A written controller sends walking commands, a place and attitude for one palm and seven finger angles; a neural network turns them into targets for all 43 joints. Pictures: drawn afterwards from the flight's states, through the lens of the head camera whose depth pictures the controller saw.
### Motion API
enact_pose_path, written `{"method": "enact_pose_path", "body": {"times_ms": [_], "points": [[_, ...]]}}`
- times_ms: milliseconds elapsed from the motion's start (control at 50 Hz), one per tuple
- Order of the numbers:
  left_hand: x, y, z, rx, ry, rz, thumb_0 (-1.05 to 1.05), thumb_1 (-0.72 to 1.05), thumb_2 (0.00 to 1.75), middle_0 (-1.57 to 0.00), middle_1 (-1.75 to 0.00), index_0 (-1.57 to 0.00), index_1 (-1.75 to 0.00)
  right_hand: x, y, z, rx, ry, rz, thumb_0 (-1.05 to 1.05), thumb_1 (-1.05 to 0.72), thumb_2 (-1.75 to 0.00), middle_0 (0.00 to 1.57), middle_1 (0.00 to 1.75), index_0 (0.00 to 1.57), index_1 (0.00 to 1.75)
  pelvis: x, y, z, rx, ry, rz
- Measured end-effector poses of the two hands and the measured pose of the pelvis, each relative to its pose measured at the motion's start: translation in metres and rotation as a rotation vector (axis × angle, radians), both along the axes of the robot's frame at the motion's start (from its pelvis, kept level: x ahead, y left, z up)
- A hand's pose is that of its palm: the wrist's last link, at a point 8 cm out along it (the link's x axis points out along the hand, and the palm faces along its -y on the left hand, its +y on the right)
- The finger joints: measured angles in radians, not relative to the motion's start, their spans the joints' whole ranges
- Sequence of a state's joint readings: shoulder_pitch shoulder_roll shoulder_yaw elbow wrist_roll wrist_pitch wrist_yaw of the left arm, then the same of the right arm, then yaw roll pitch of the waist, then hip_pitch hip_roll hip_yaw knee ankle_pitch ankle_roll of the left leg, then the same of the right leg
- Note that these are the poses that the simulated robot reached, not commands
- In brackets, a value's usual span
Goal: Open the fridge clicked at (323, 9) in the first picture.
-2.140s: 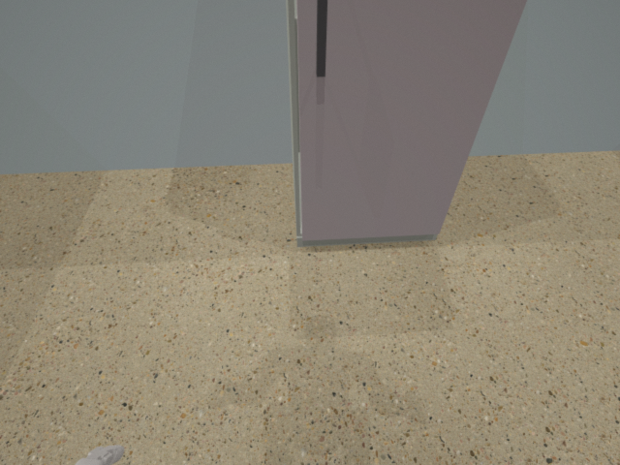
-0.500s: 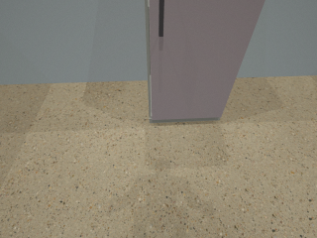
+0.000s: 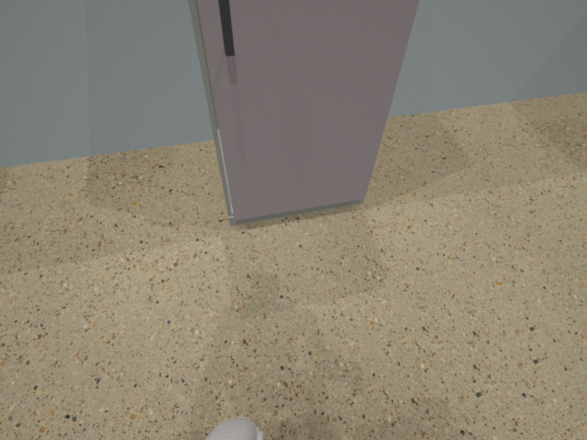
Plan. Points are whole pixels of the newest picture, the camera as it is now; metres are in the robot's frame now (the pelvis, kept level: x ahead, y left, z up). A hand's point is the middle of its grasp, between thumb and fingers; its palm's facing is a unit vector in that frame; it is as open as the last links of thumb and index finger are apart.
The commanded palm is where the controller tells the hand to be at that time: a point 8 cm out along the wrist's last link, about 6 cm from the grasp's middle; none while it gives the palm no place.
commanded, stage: walk to a spot facing it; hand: left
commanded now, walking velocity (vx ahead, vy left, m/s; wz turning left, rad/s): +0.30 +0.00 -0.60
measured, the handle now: out of the picture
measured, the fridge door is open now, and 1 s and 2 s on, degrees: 0 0 0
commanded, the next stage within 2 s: none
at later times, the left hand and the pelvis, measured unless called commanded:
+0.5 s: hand (202, 310) +0.34 +0.21 -0.16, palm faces -0.32 -0.93 -0.20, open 7.4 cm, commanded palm none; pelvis +0.15 +0.06 +0.00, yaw -19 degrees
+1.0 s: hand (241, 277) +0.42 +0.15 -0.16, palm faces -0.53 -0.82 -0.23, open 7.4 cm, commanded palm none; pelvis +0.24 +0.03 +0.00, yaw -36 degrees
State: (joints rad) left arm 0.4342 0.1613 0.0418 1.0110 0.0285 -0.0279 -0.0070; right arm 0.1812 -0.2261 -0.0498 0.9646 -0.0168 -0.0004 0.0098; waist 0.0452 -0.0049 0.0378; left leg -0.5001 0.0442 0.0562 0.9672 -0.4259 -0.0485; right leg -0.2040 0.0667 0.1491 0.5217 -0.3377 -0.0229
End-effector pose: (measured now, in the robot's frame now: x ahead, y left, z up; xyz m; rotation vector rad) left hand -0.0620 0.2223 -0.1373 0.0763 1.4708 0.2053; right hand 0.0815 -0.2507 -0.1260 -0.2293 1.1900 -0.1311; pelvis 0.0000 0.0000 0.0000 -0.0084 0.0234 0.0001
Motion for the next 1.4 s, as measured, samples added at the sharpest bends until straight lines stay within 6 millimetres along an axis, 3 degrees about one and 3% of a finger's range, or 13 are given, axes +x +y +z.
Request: {"method": "enact_pose_path", "body": {"times_ms": [80, 160, 240, 320, 460, 560, 640, 700, 780, 920, 1060, 1240, 1400], "points": [[0.020, 0.024, -0.004, -0.018, 0.055, -0.029, 0.01, 0.91, 0.90, -0.21, -0.30, -0.21, -0.30, 0.055, 0.026, 0.015, 0.005, -0.129, -0.010, 0.01, -0.91, -0.90, 0.20, 0.30, 0.20, 0.30, 0.024, 0.020, 0.000, 0.000, 0.007, -0.050], [0.071, 0.062, -0.021, -0.008, 0.043, -0.076, 0.01, 0.91, 0.90, -0.21, -0.30, -0.21, -0.30, 0.086, 0.047, 0.017, -0.023, -0.224, -0.038, 0.00, -0.91, -0.90, 0.20, 0.30, 0.21, 0.30, 0.052, 0.042, -0.011, -0.013, -0.004, -0.112], [0.160, 0.088, -0.015, 0.012, -0.065, -0.172, 0.01, 0.91, 0.90, -0.20, -0.30, -0.20, -0.30, 0.072, 0.060, 0.023, -0.028, -0.173, -0.123, 0.00, -0.91, -0.90, 0.20, 0.30, 0.21, 0.30, 0.078, 0.052, -0.001, -0.025, -0.014, -0.177], [0.255, 0.093, -0.001, 0.022, -0.203, -0.266, 0.01, 0.91, 0.90, -0.20, -0.30, -0.20, -0.30, 0.037, 0.068, 0.023, -0.039, -0.058, -0.247, 0.00, -0.92, -0.90, 0.20, 0.30, 0.21, 0.30, 0.102, 0.059, 0.009, -0.031, -0.010, -0.228], [0.384, 0.054, 0.009, -0.005, -0.324, -0.437, 0.01, 0.92, 0.90, -0.20, -0.30, -0.20, -0.30, -0.032, 0.079, 0.013, -0.036, 0.172, -0.432, 0.00, -0.93, -0.90, 0.20, 0.30, 0.21, 0.30, 0.140, 0.059, 0.007, -0.023, -0.012, -0.311], [0.450, -0.002, 0.006, -0.045, -0.356, -0.568, 0.01, 0.92, 0.90, -0.20, -0.30, -0.20, -0.30, -0.066, 0.095, 0.001, 0.020, 0.308, -0.556, 0.00, -0.92, -0.90, 0.20, 0.30, 0.20, 0.30, 0.167, 0.048, -0.003, -0.007, -0.018, -0.378], [0.490, -0.049, -0.002, -0.067, -0.404, -0.659, 0.01, 0.91, 0.90, -0.20, -0.30, -0.20, -0.30, -0.074, 0.101, -0.016, 0.085, 0.376, -0.634, 0.00, -0.91, -0.90, 0.20, 0.30, 0.20, 0.30, 0.188, 0.029, -0.018, 0.004, -0.022, -0.421], [0.501, -0.068, -0.004, -0.067, -0.431, -0.684, 0.01, 0.91, 0.90, -0.20, -0.30, -0.20, -0.30, -0.058, 0.092, -0.027, 0.107, 0.364, -0.663, 0.01, -0.91, -0.90, 0.20, 0.30, 0.20, 0.30, 0.197, 0.019, -0.022, 0.001, -0.034, -0.459], [0.496, -0.068, 0.001, -0.041, -0.368, -0.702, 0.00, 0.91, 0.90, -0.20, -0.30, -0.20, -0.30, -0.004, 0.065, -0.026, 0.084, 0.216, -0.672, 0.01, -0.91, -0.90, 0.20, 0.30, 0.20, 0.30, 0.208, 0.014, -0.012, -0.004, -0.044, -0.511], [0.495, -0.047, 0.008, -0.010, -0.286, -0.722, 0.01, 0.91, 0.90, -0.21, -0.30, -0.21, -0.30, 0.088, 0.027, -0.010, 0.030, -0.054, -0.647, 0.00, -0.91, -0.90, 0.20, 0.30, 0.20, 0.30, 0.227, 0.021, -0.003, 0.016, -0.026, -0.589], [0.515, -0.011, -0.002, -0.011, -0.267, -0.711, 0.01, 0.91, 0.90, -0.21, -0.30, -0.21, -0.30, 0.134, 0.025, 0.007, -0.047, -0.159, -0.638, 0.00, -0.91, -0.90, 0.20, 0.30, 0.20, 0.30, 0.250, 0.044, -0.008, 0.004, -0.012, -0.660], [0.543, 0.010, -0.002, -0.023, -0.200, -0.794, 0.01, 0.91, 0.90, -0.20, -0.30, -0.20, -0.30, 0.106, 0.062, 0.028, -0.090, -0.106, -0.736, 0.00, -0.91, -0.90, 0.20, 0.30, 0.21, 0.30, 0.266, 0.062, 0.005, -0.024, -0.018, -0.779], [0.555, -0.026, 0.003, -0.028, -0.158, -0.934, 0.01, 0.91, 0.90, -0.20, -0.30, -0.20, -0.30, 0.038, 0.102, 0.017, -0.036, -0.003, -0.927, 0.00, -0.91, -0.90, 0.20, 0.30, 0.21, 0.30, 0.264, 0.060, 0.008, -0.025, -0.014, -0.892]]}}
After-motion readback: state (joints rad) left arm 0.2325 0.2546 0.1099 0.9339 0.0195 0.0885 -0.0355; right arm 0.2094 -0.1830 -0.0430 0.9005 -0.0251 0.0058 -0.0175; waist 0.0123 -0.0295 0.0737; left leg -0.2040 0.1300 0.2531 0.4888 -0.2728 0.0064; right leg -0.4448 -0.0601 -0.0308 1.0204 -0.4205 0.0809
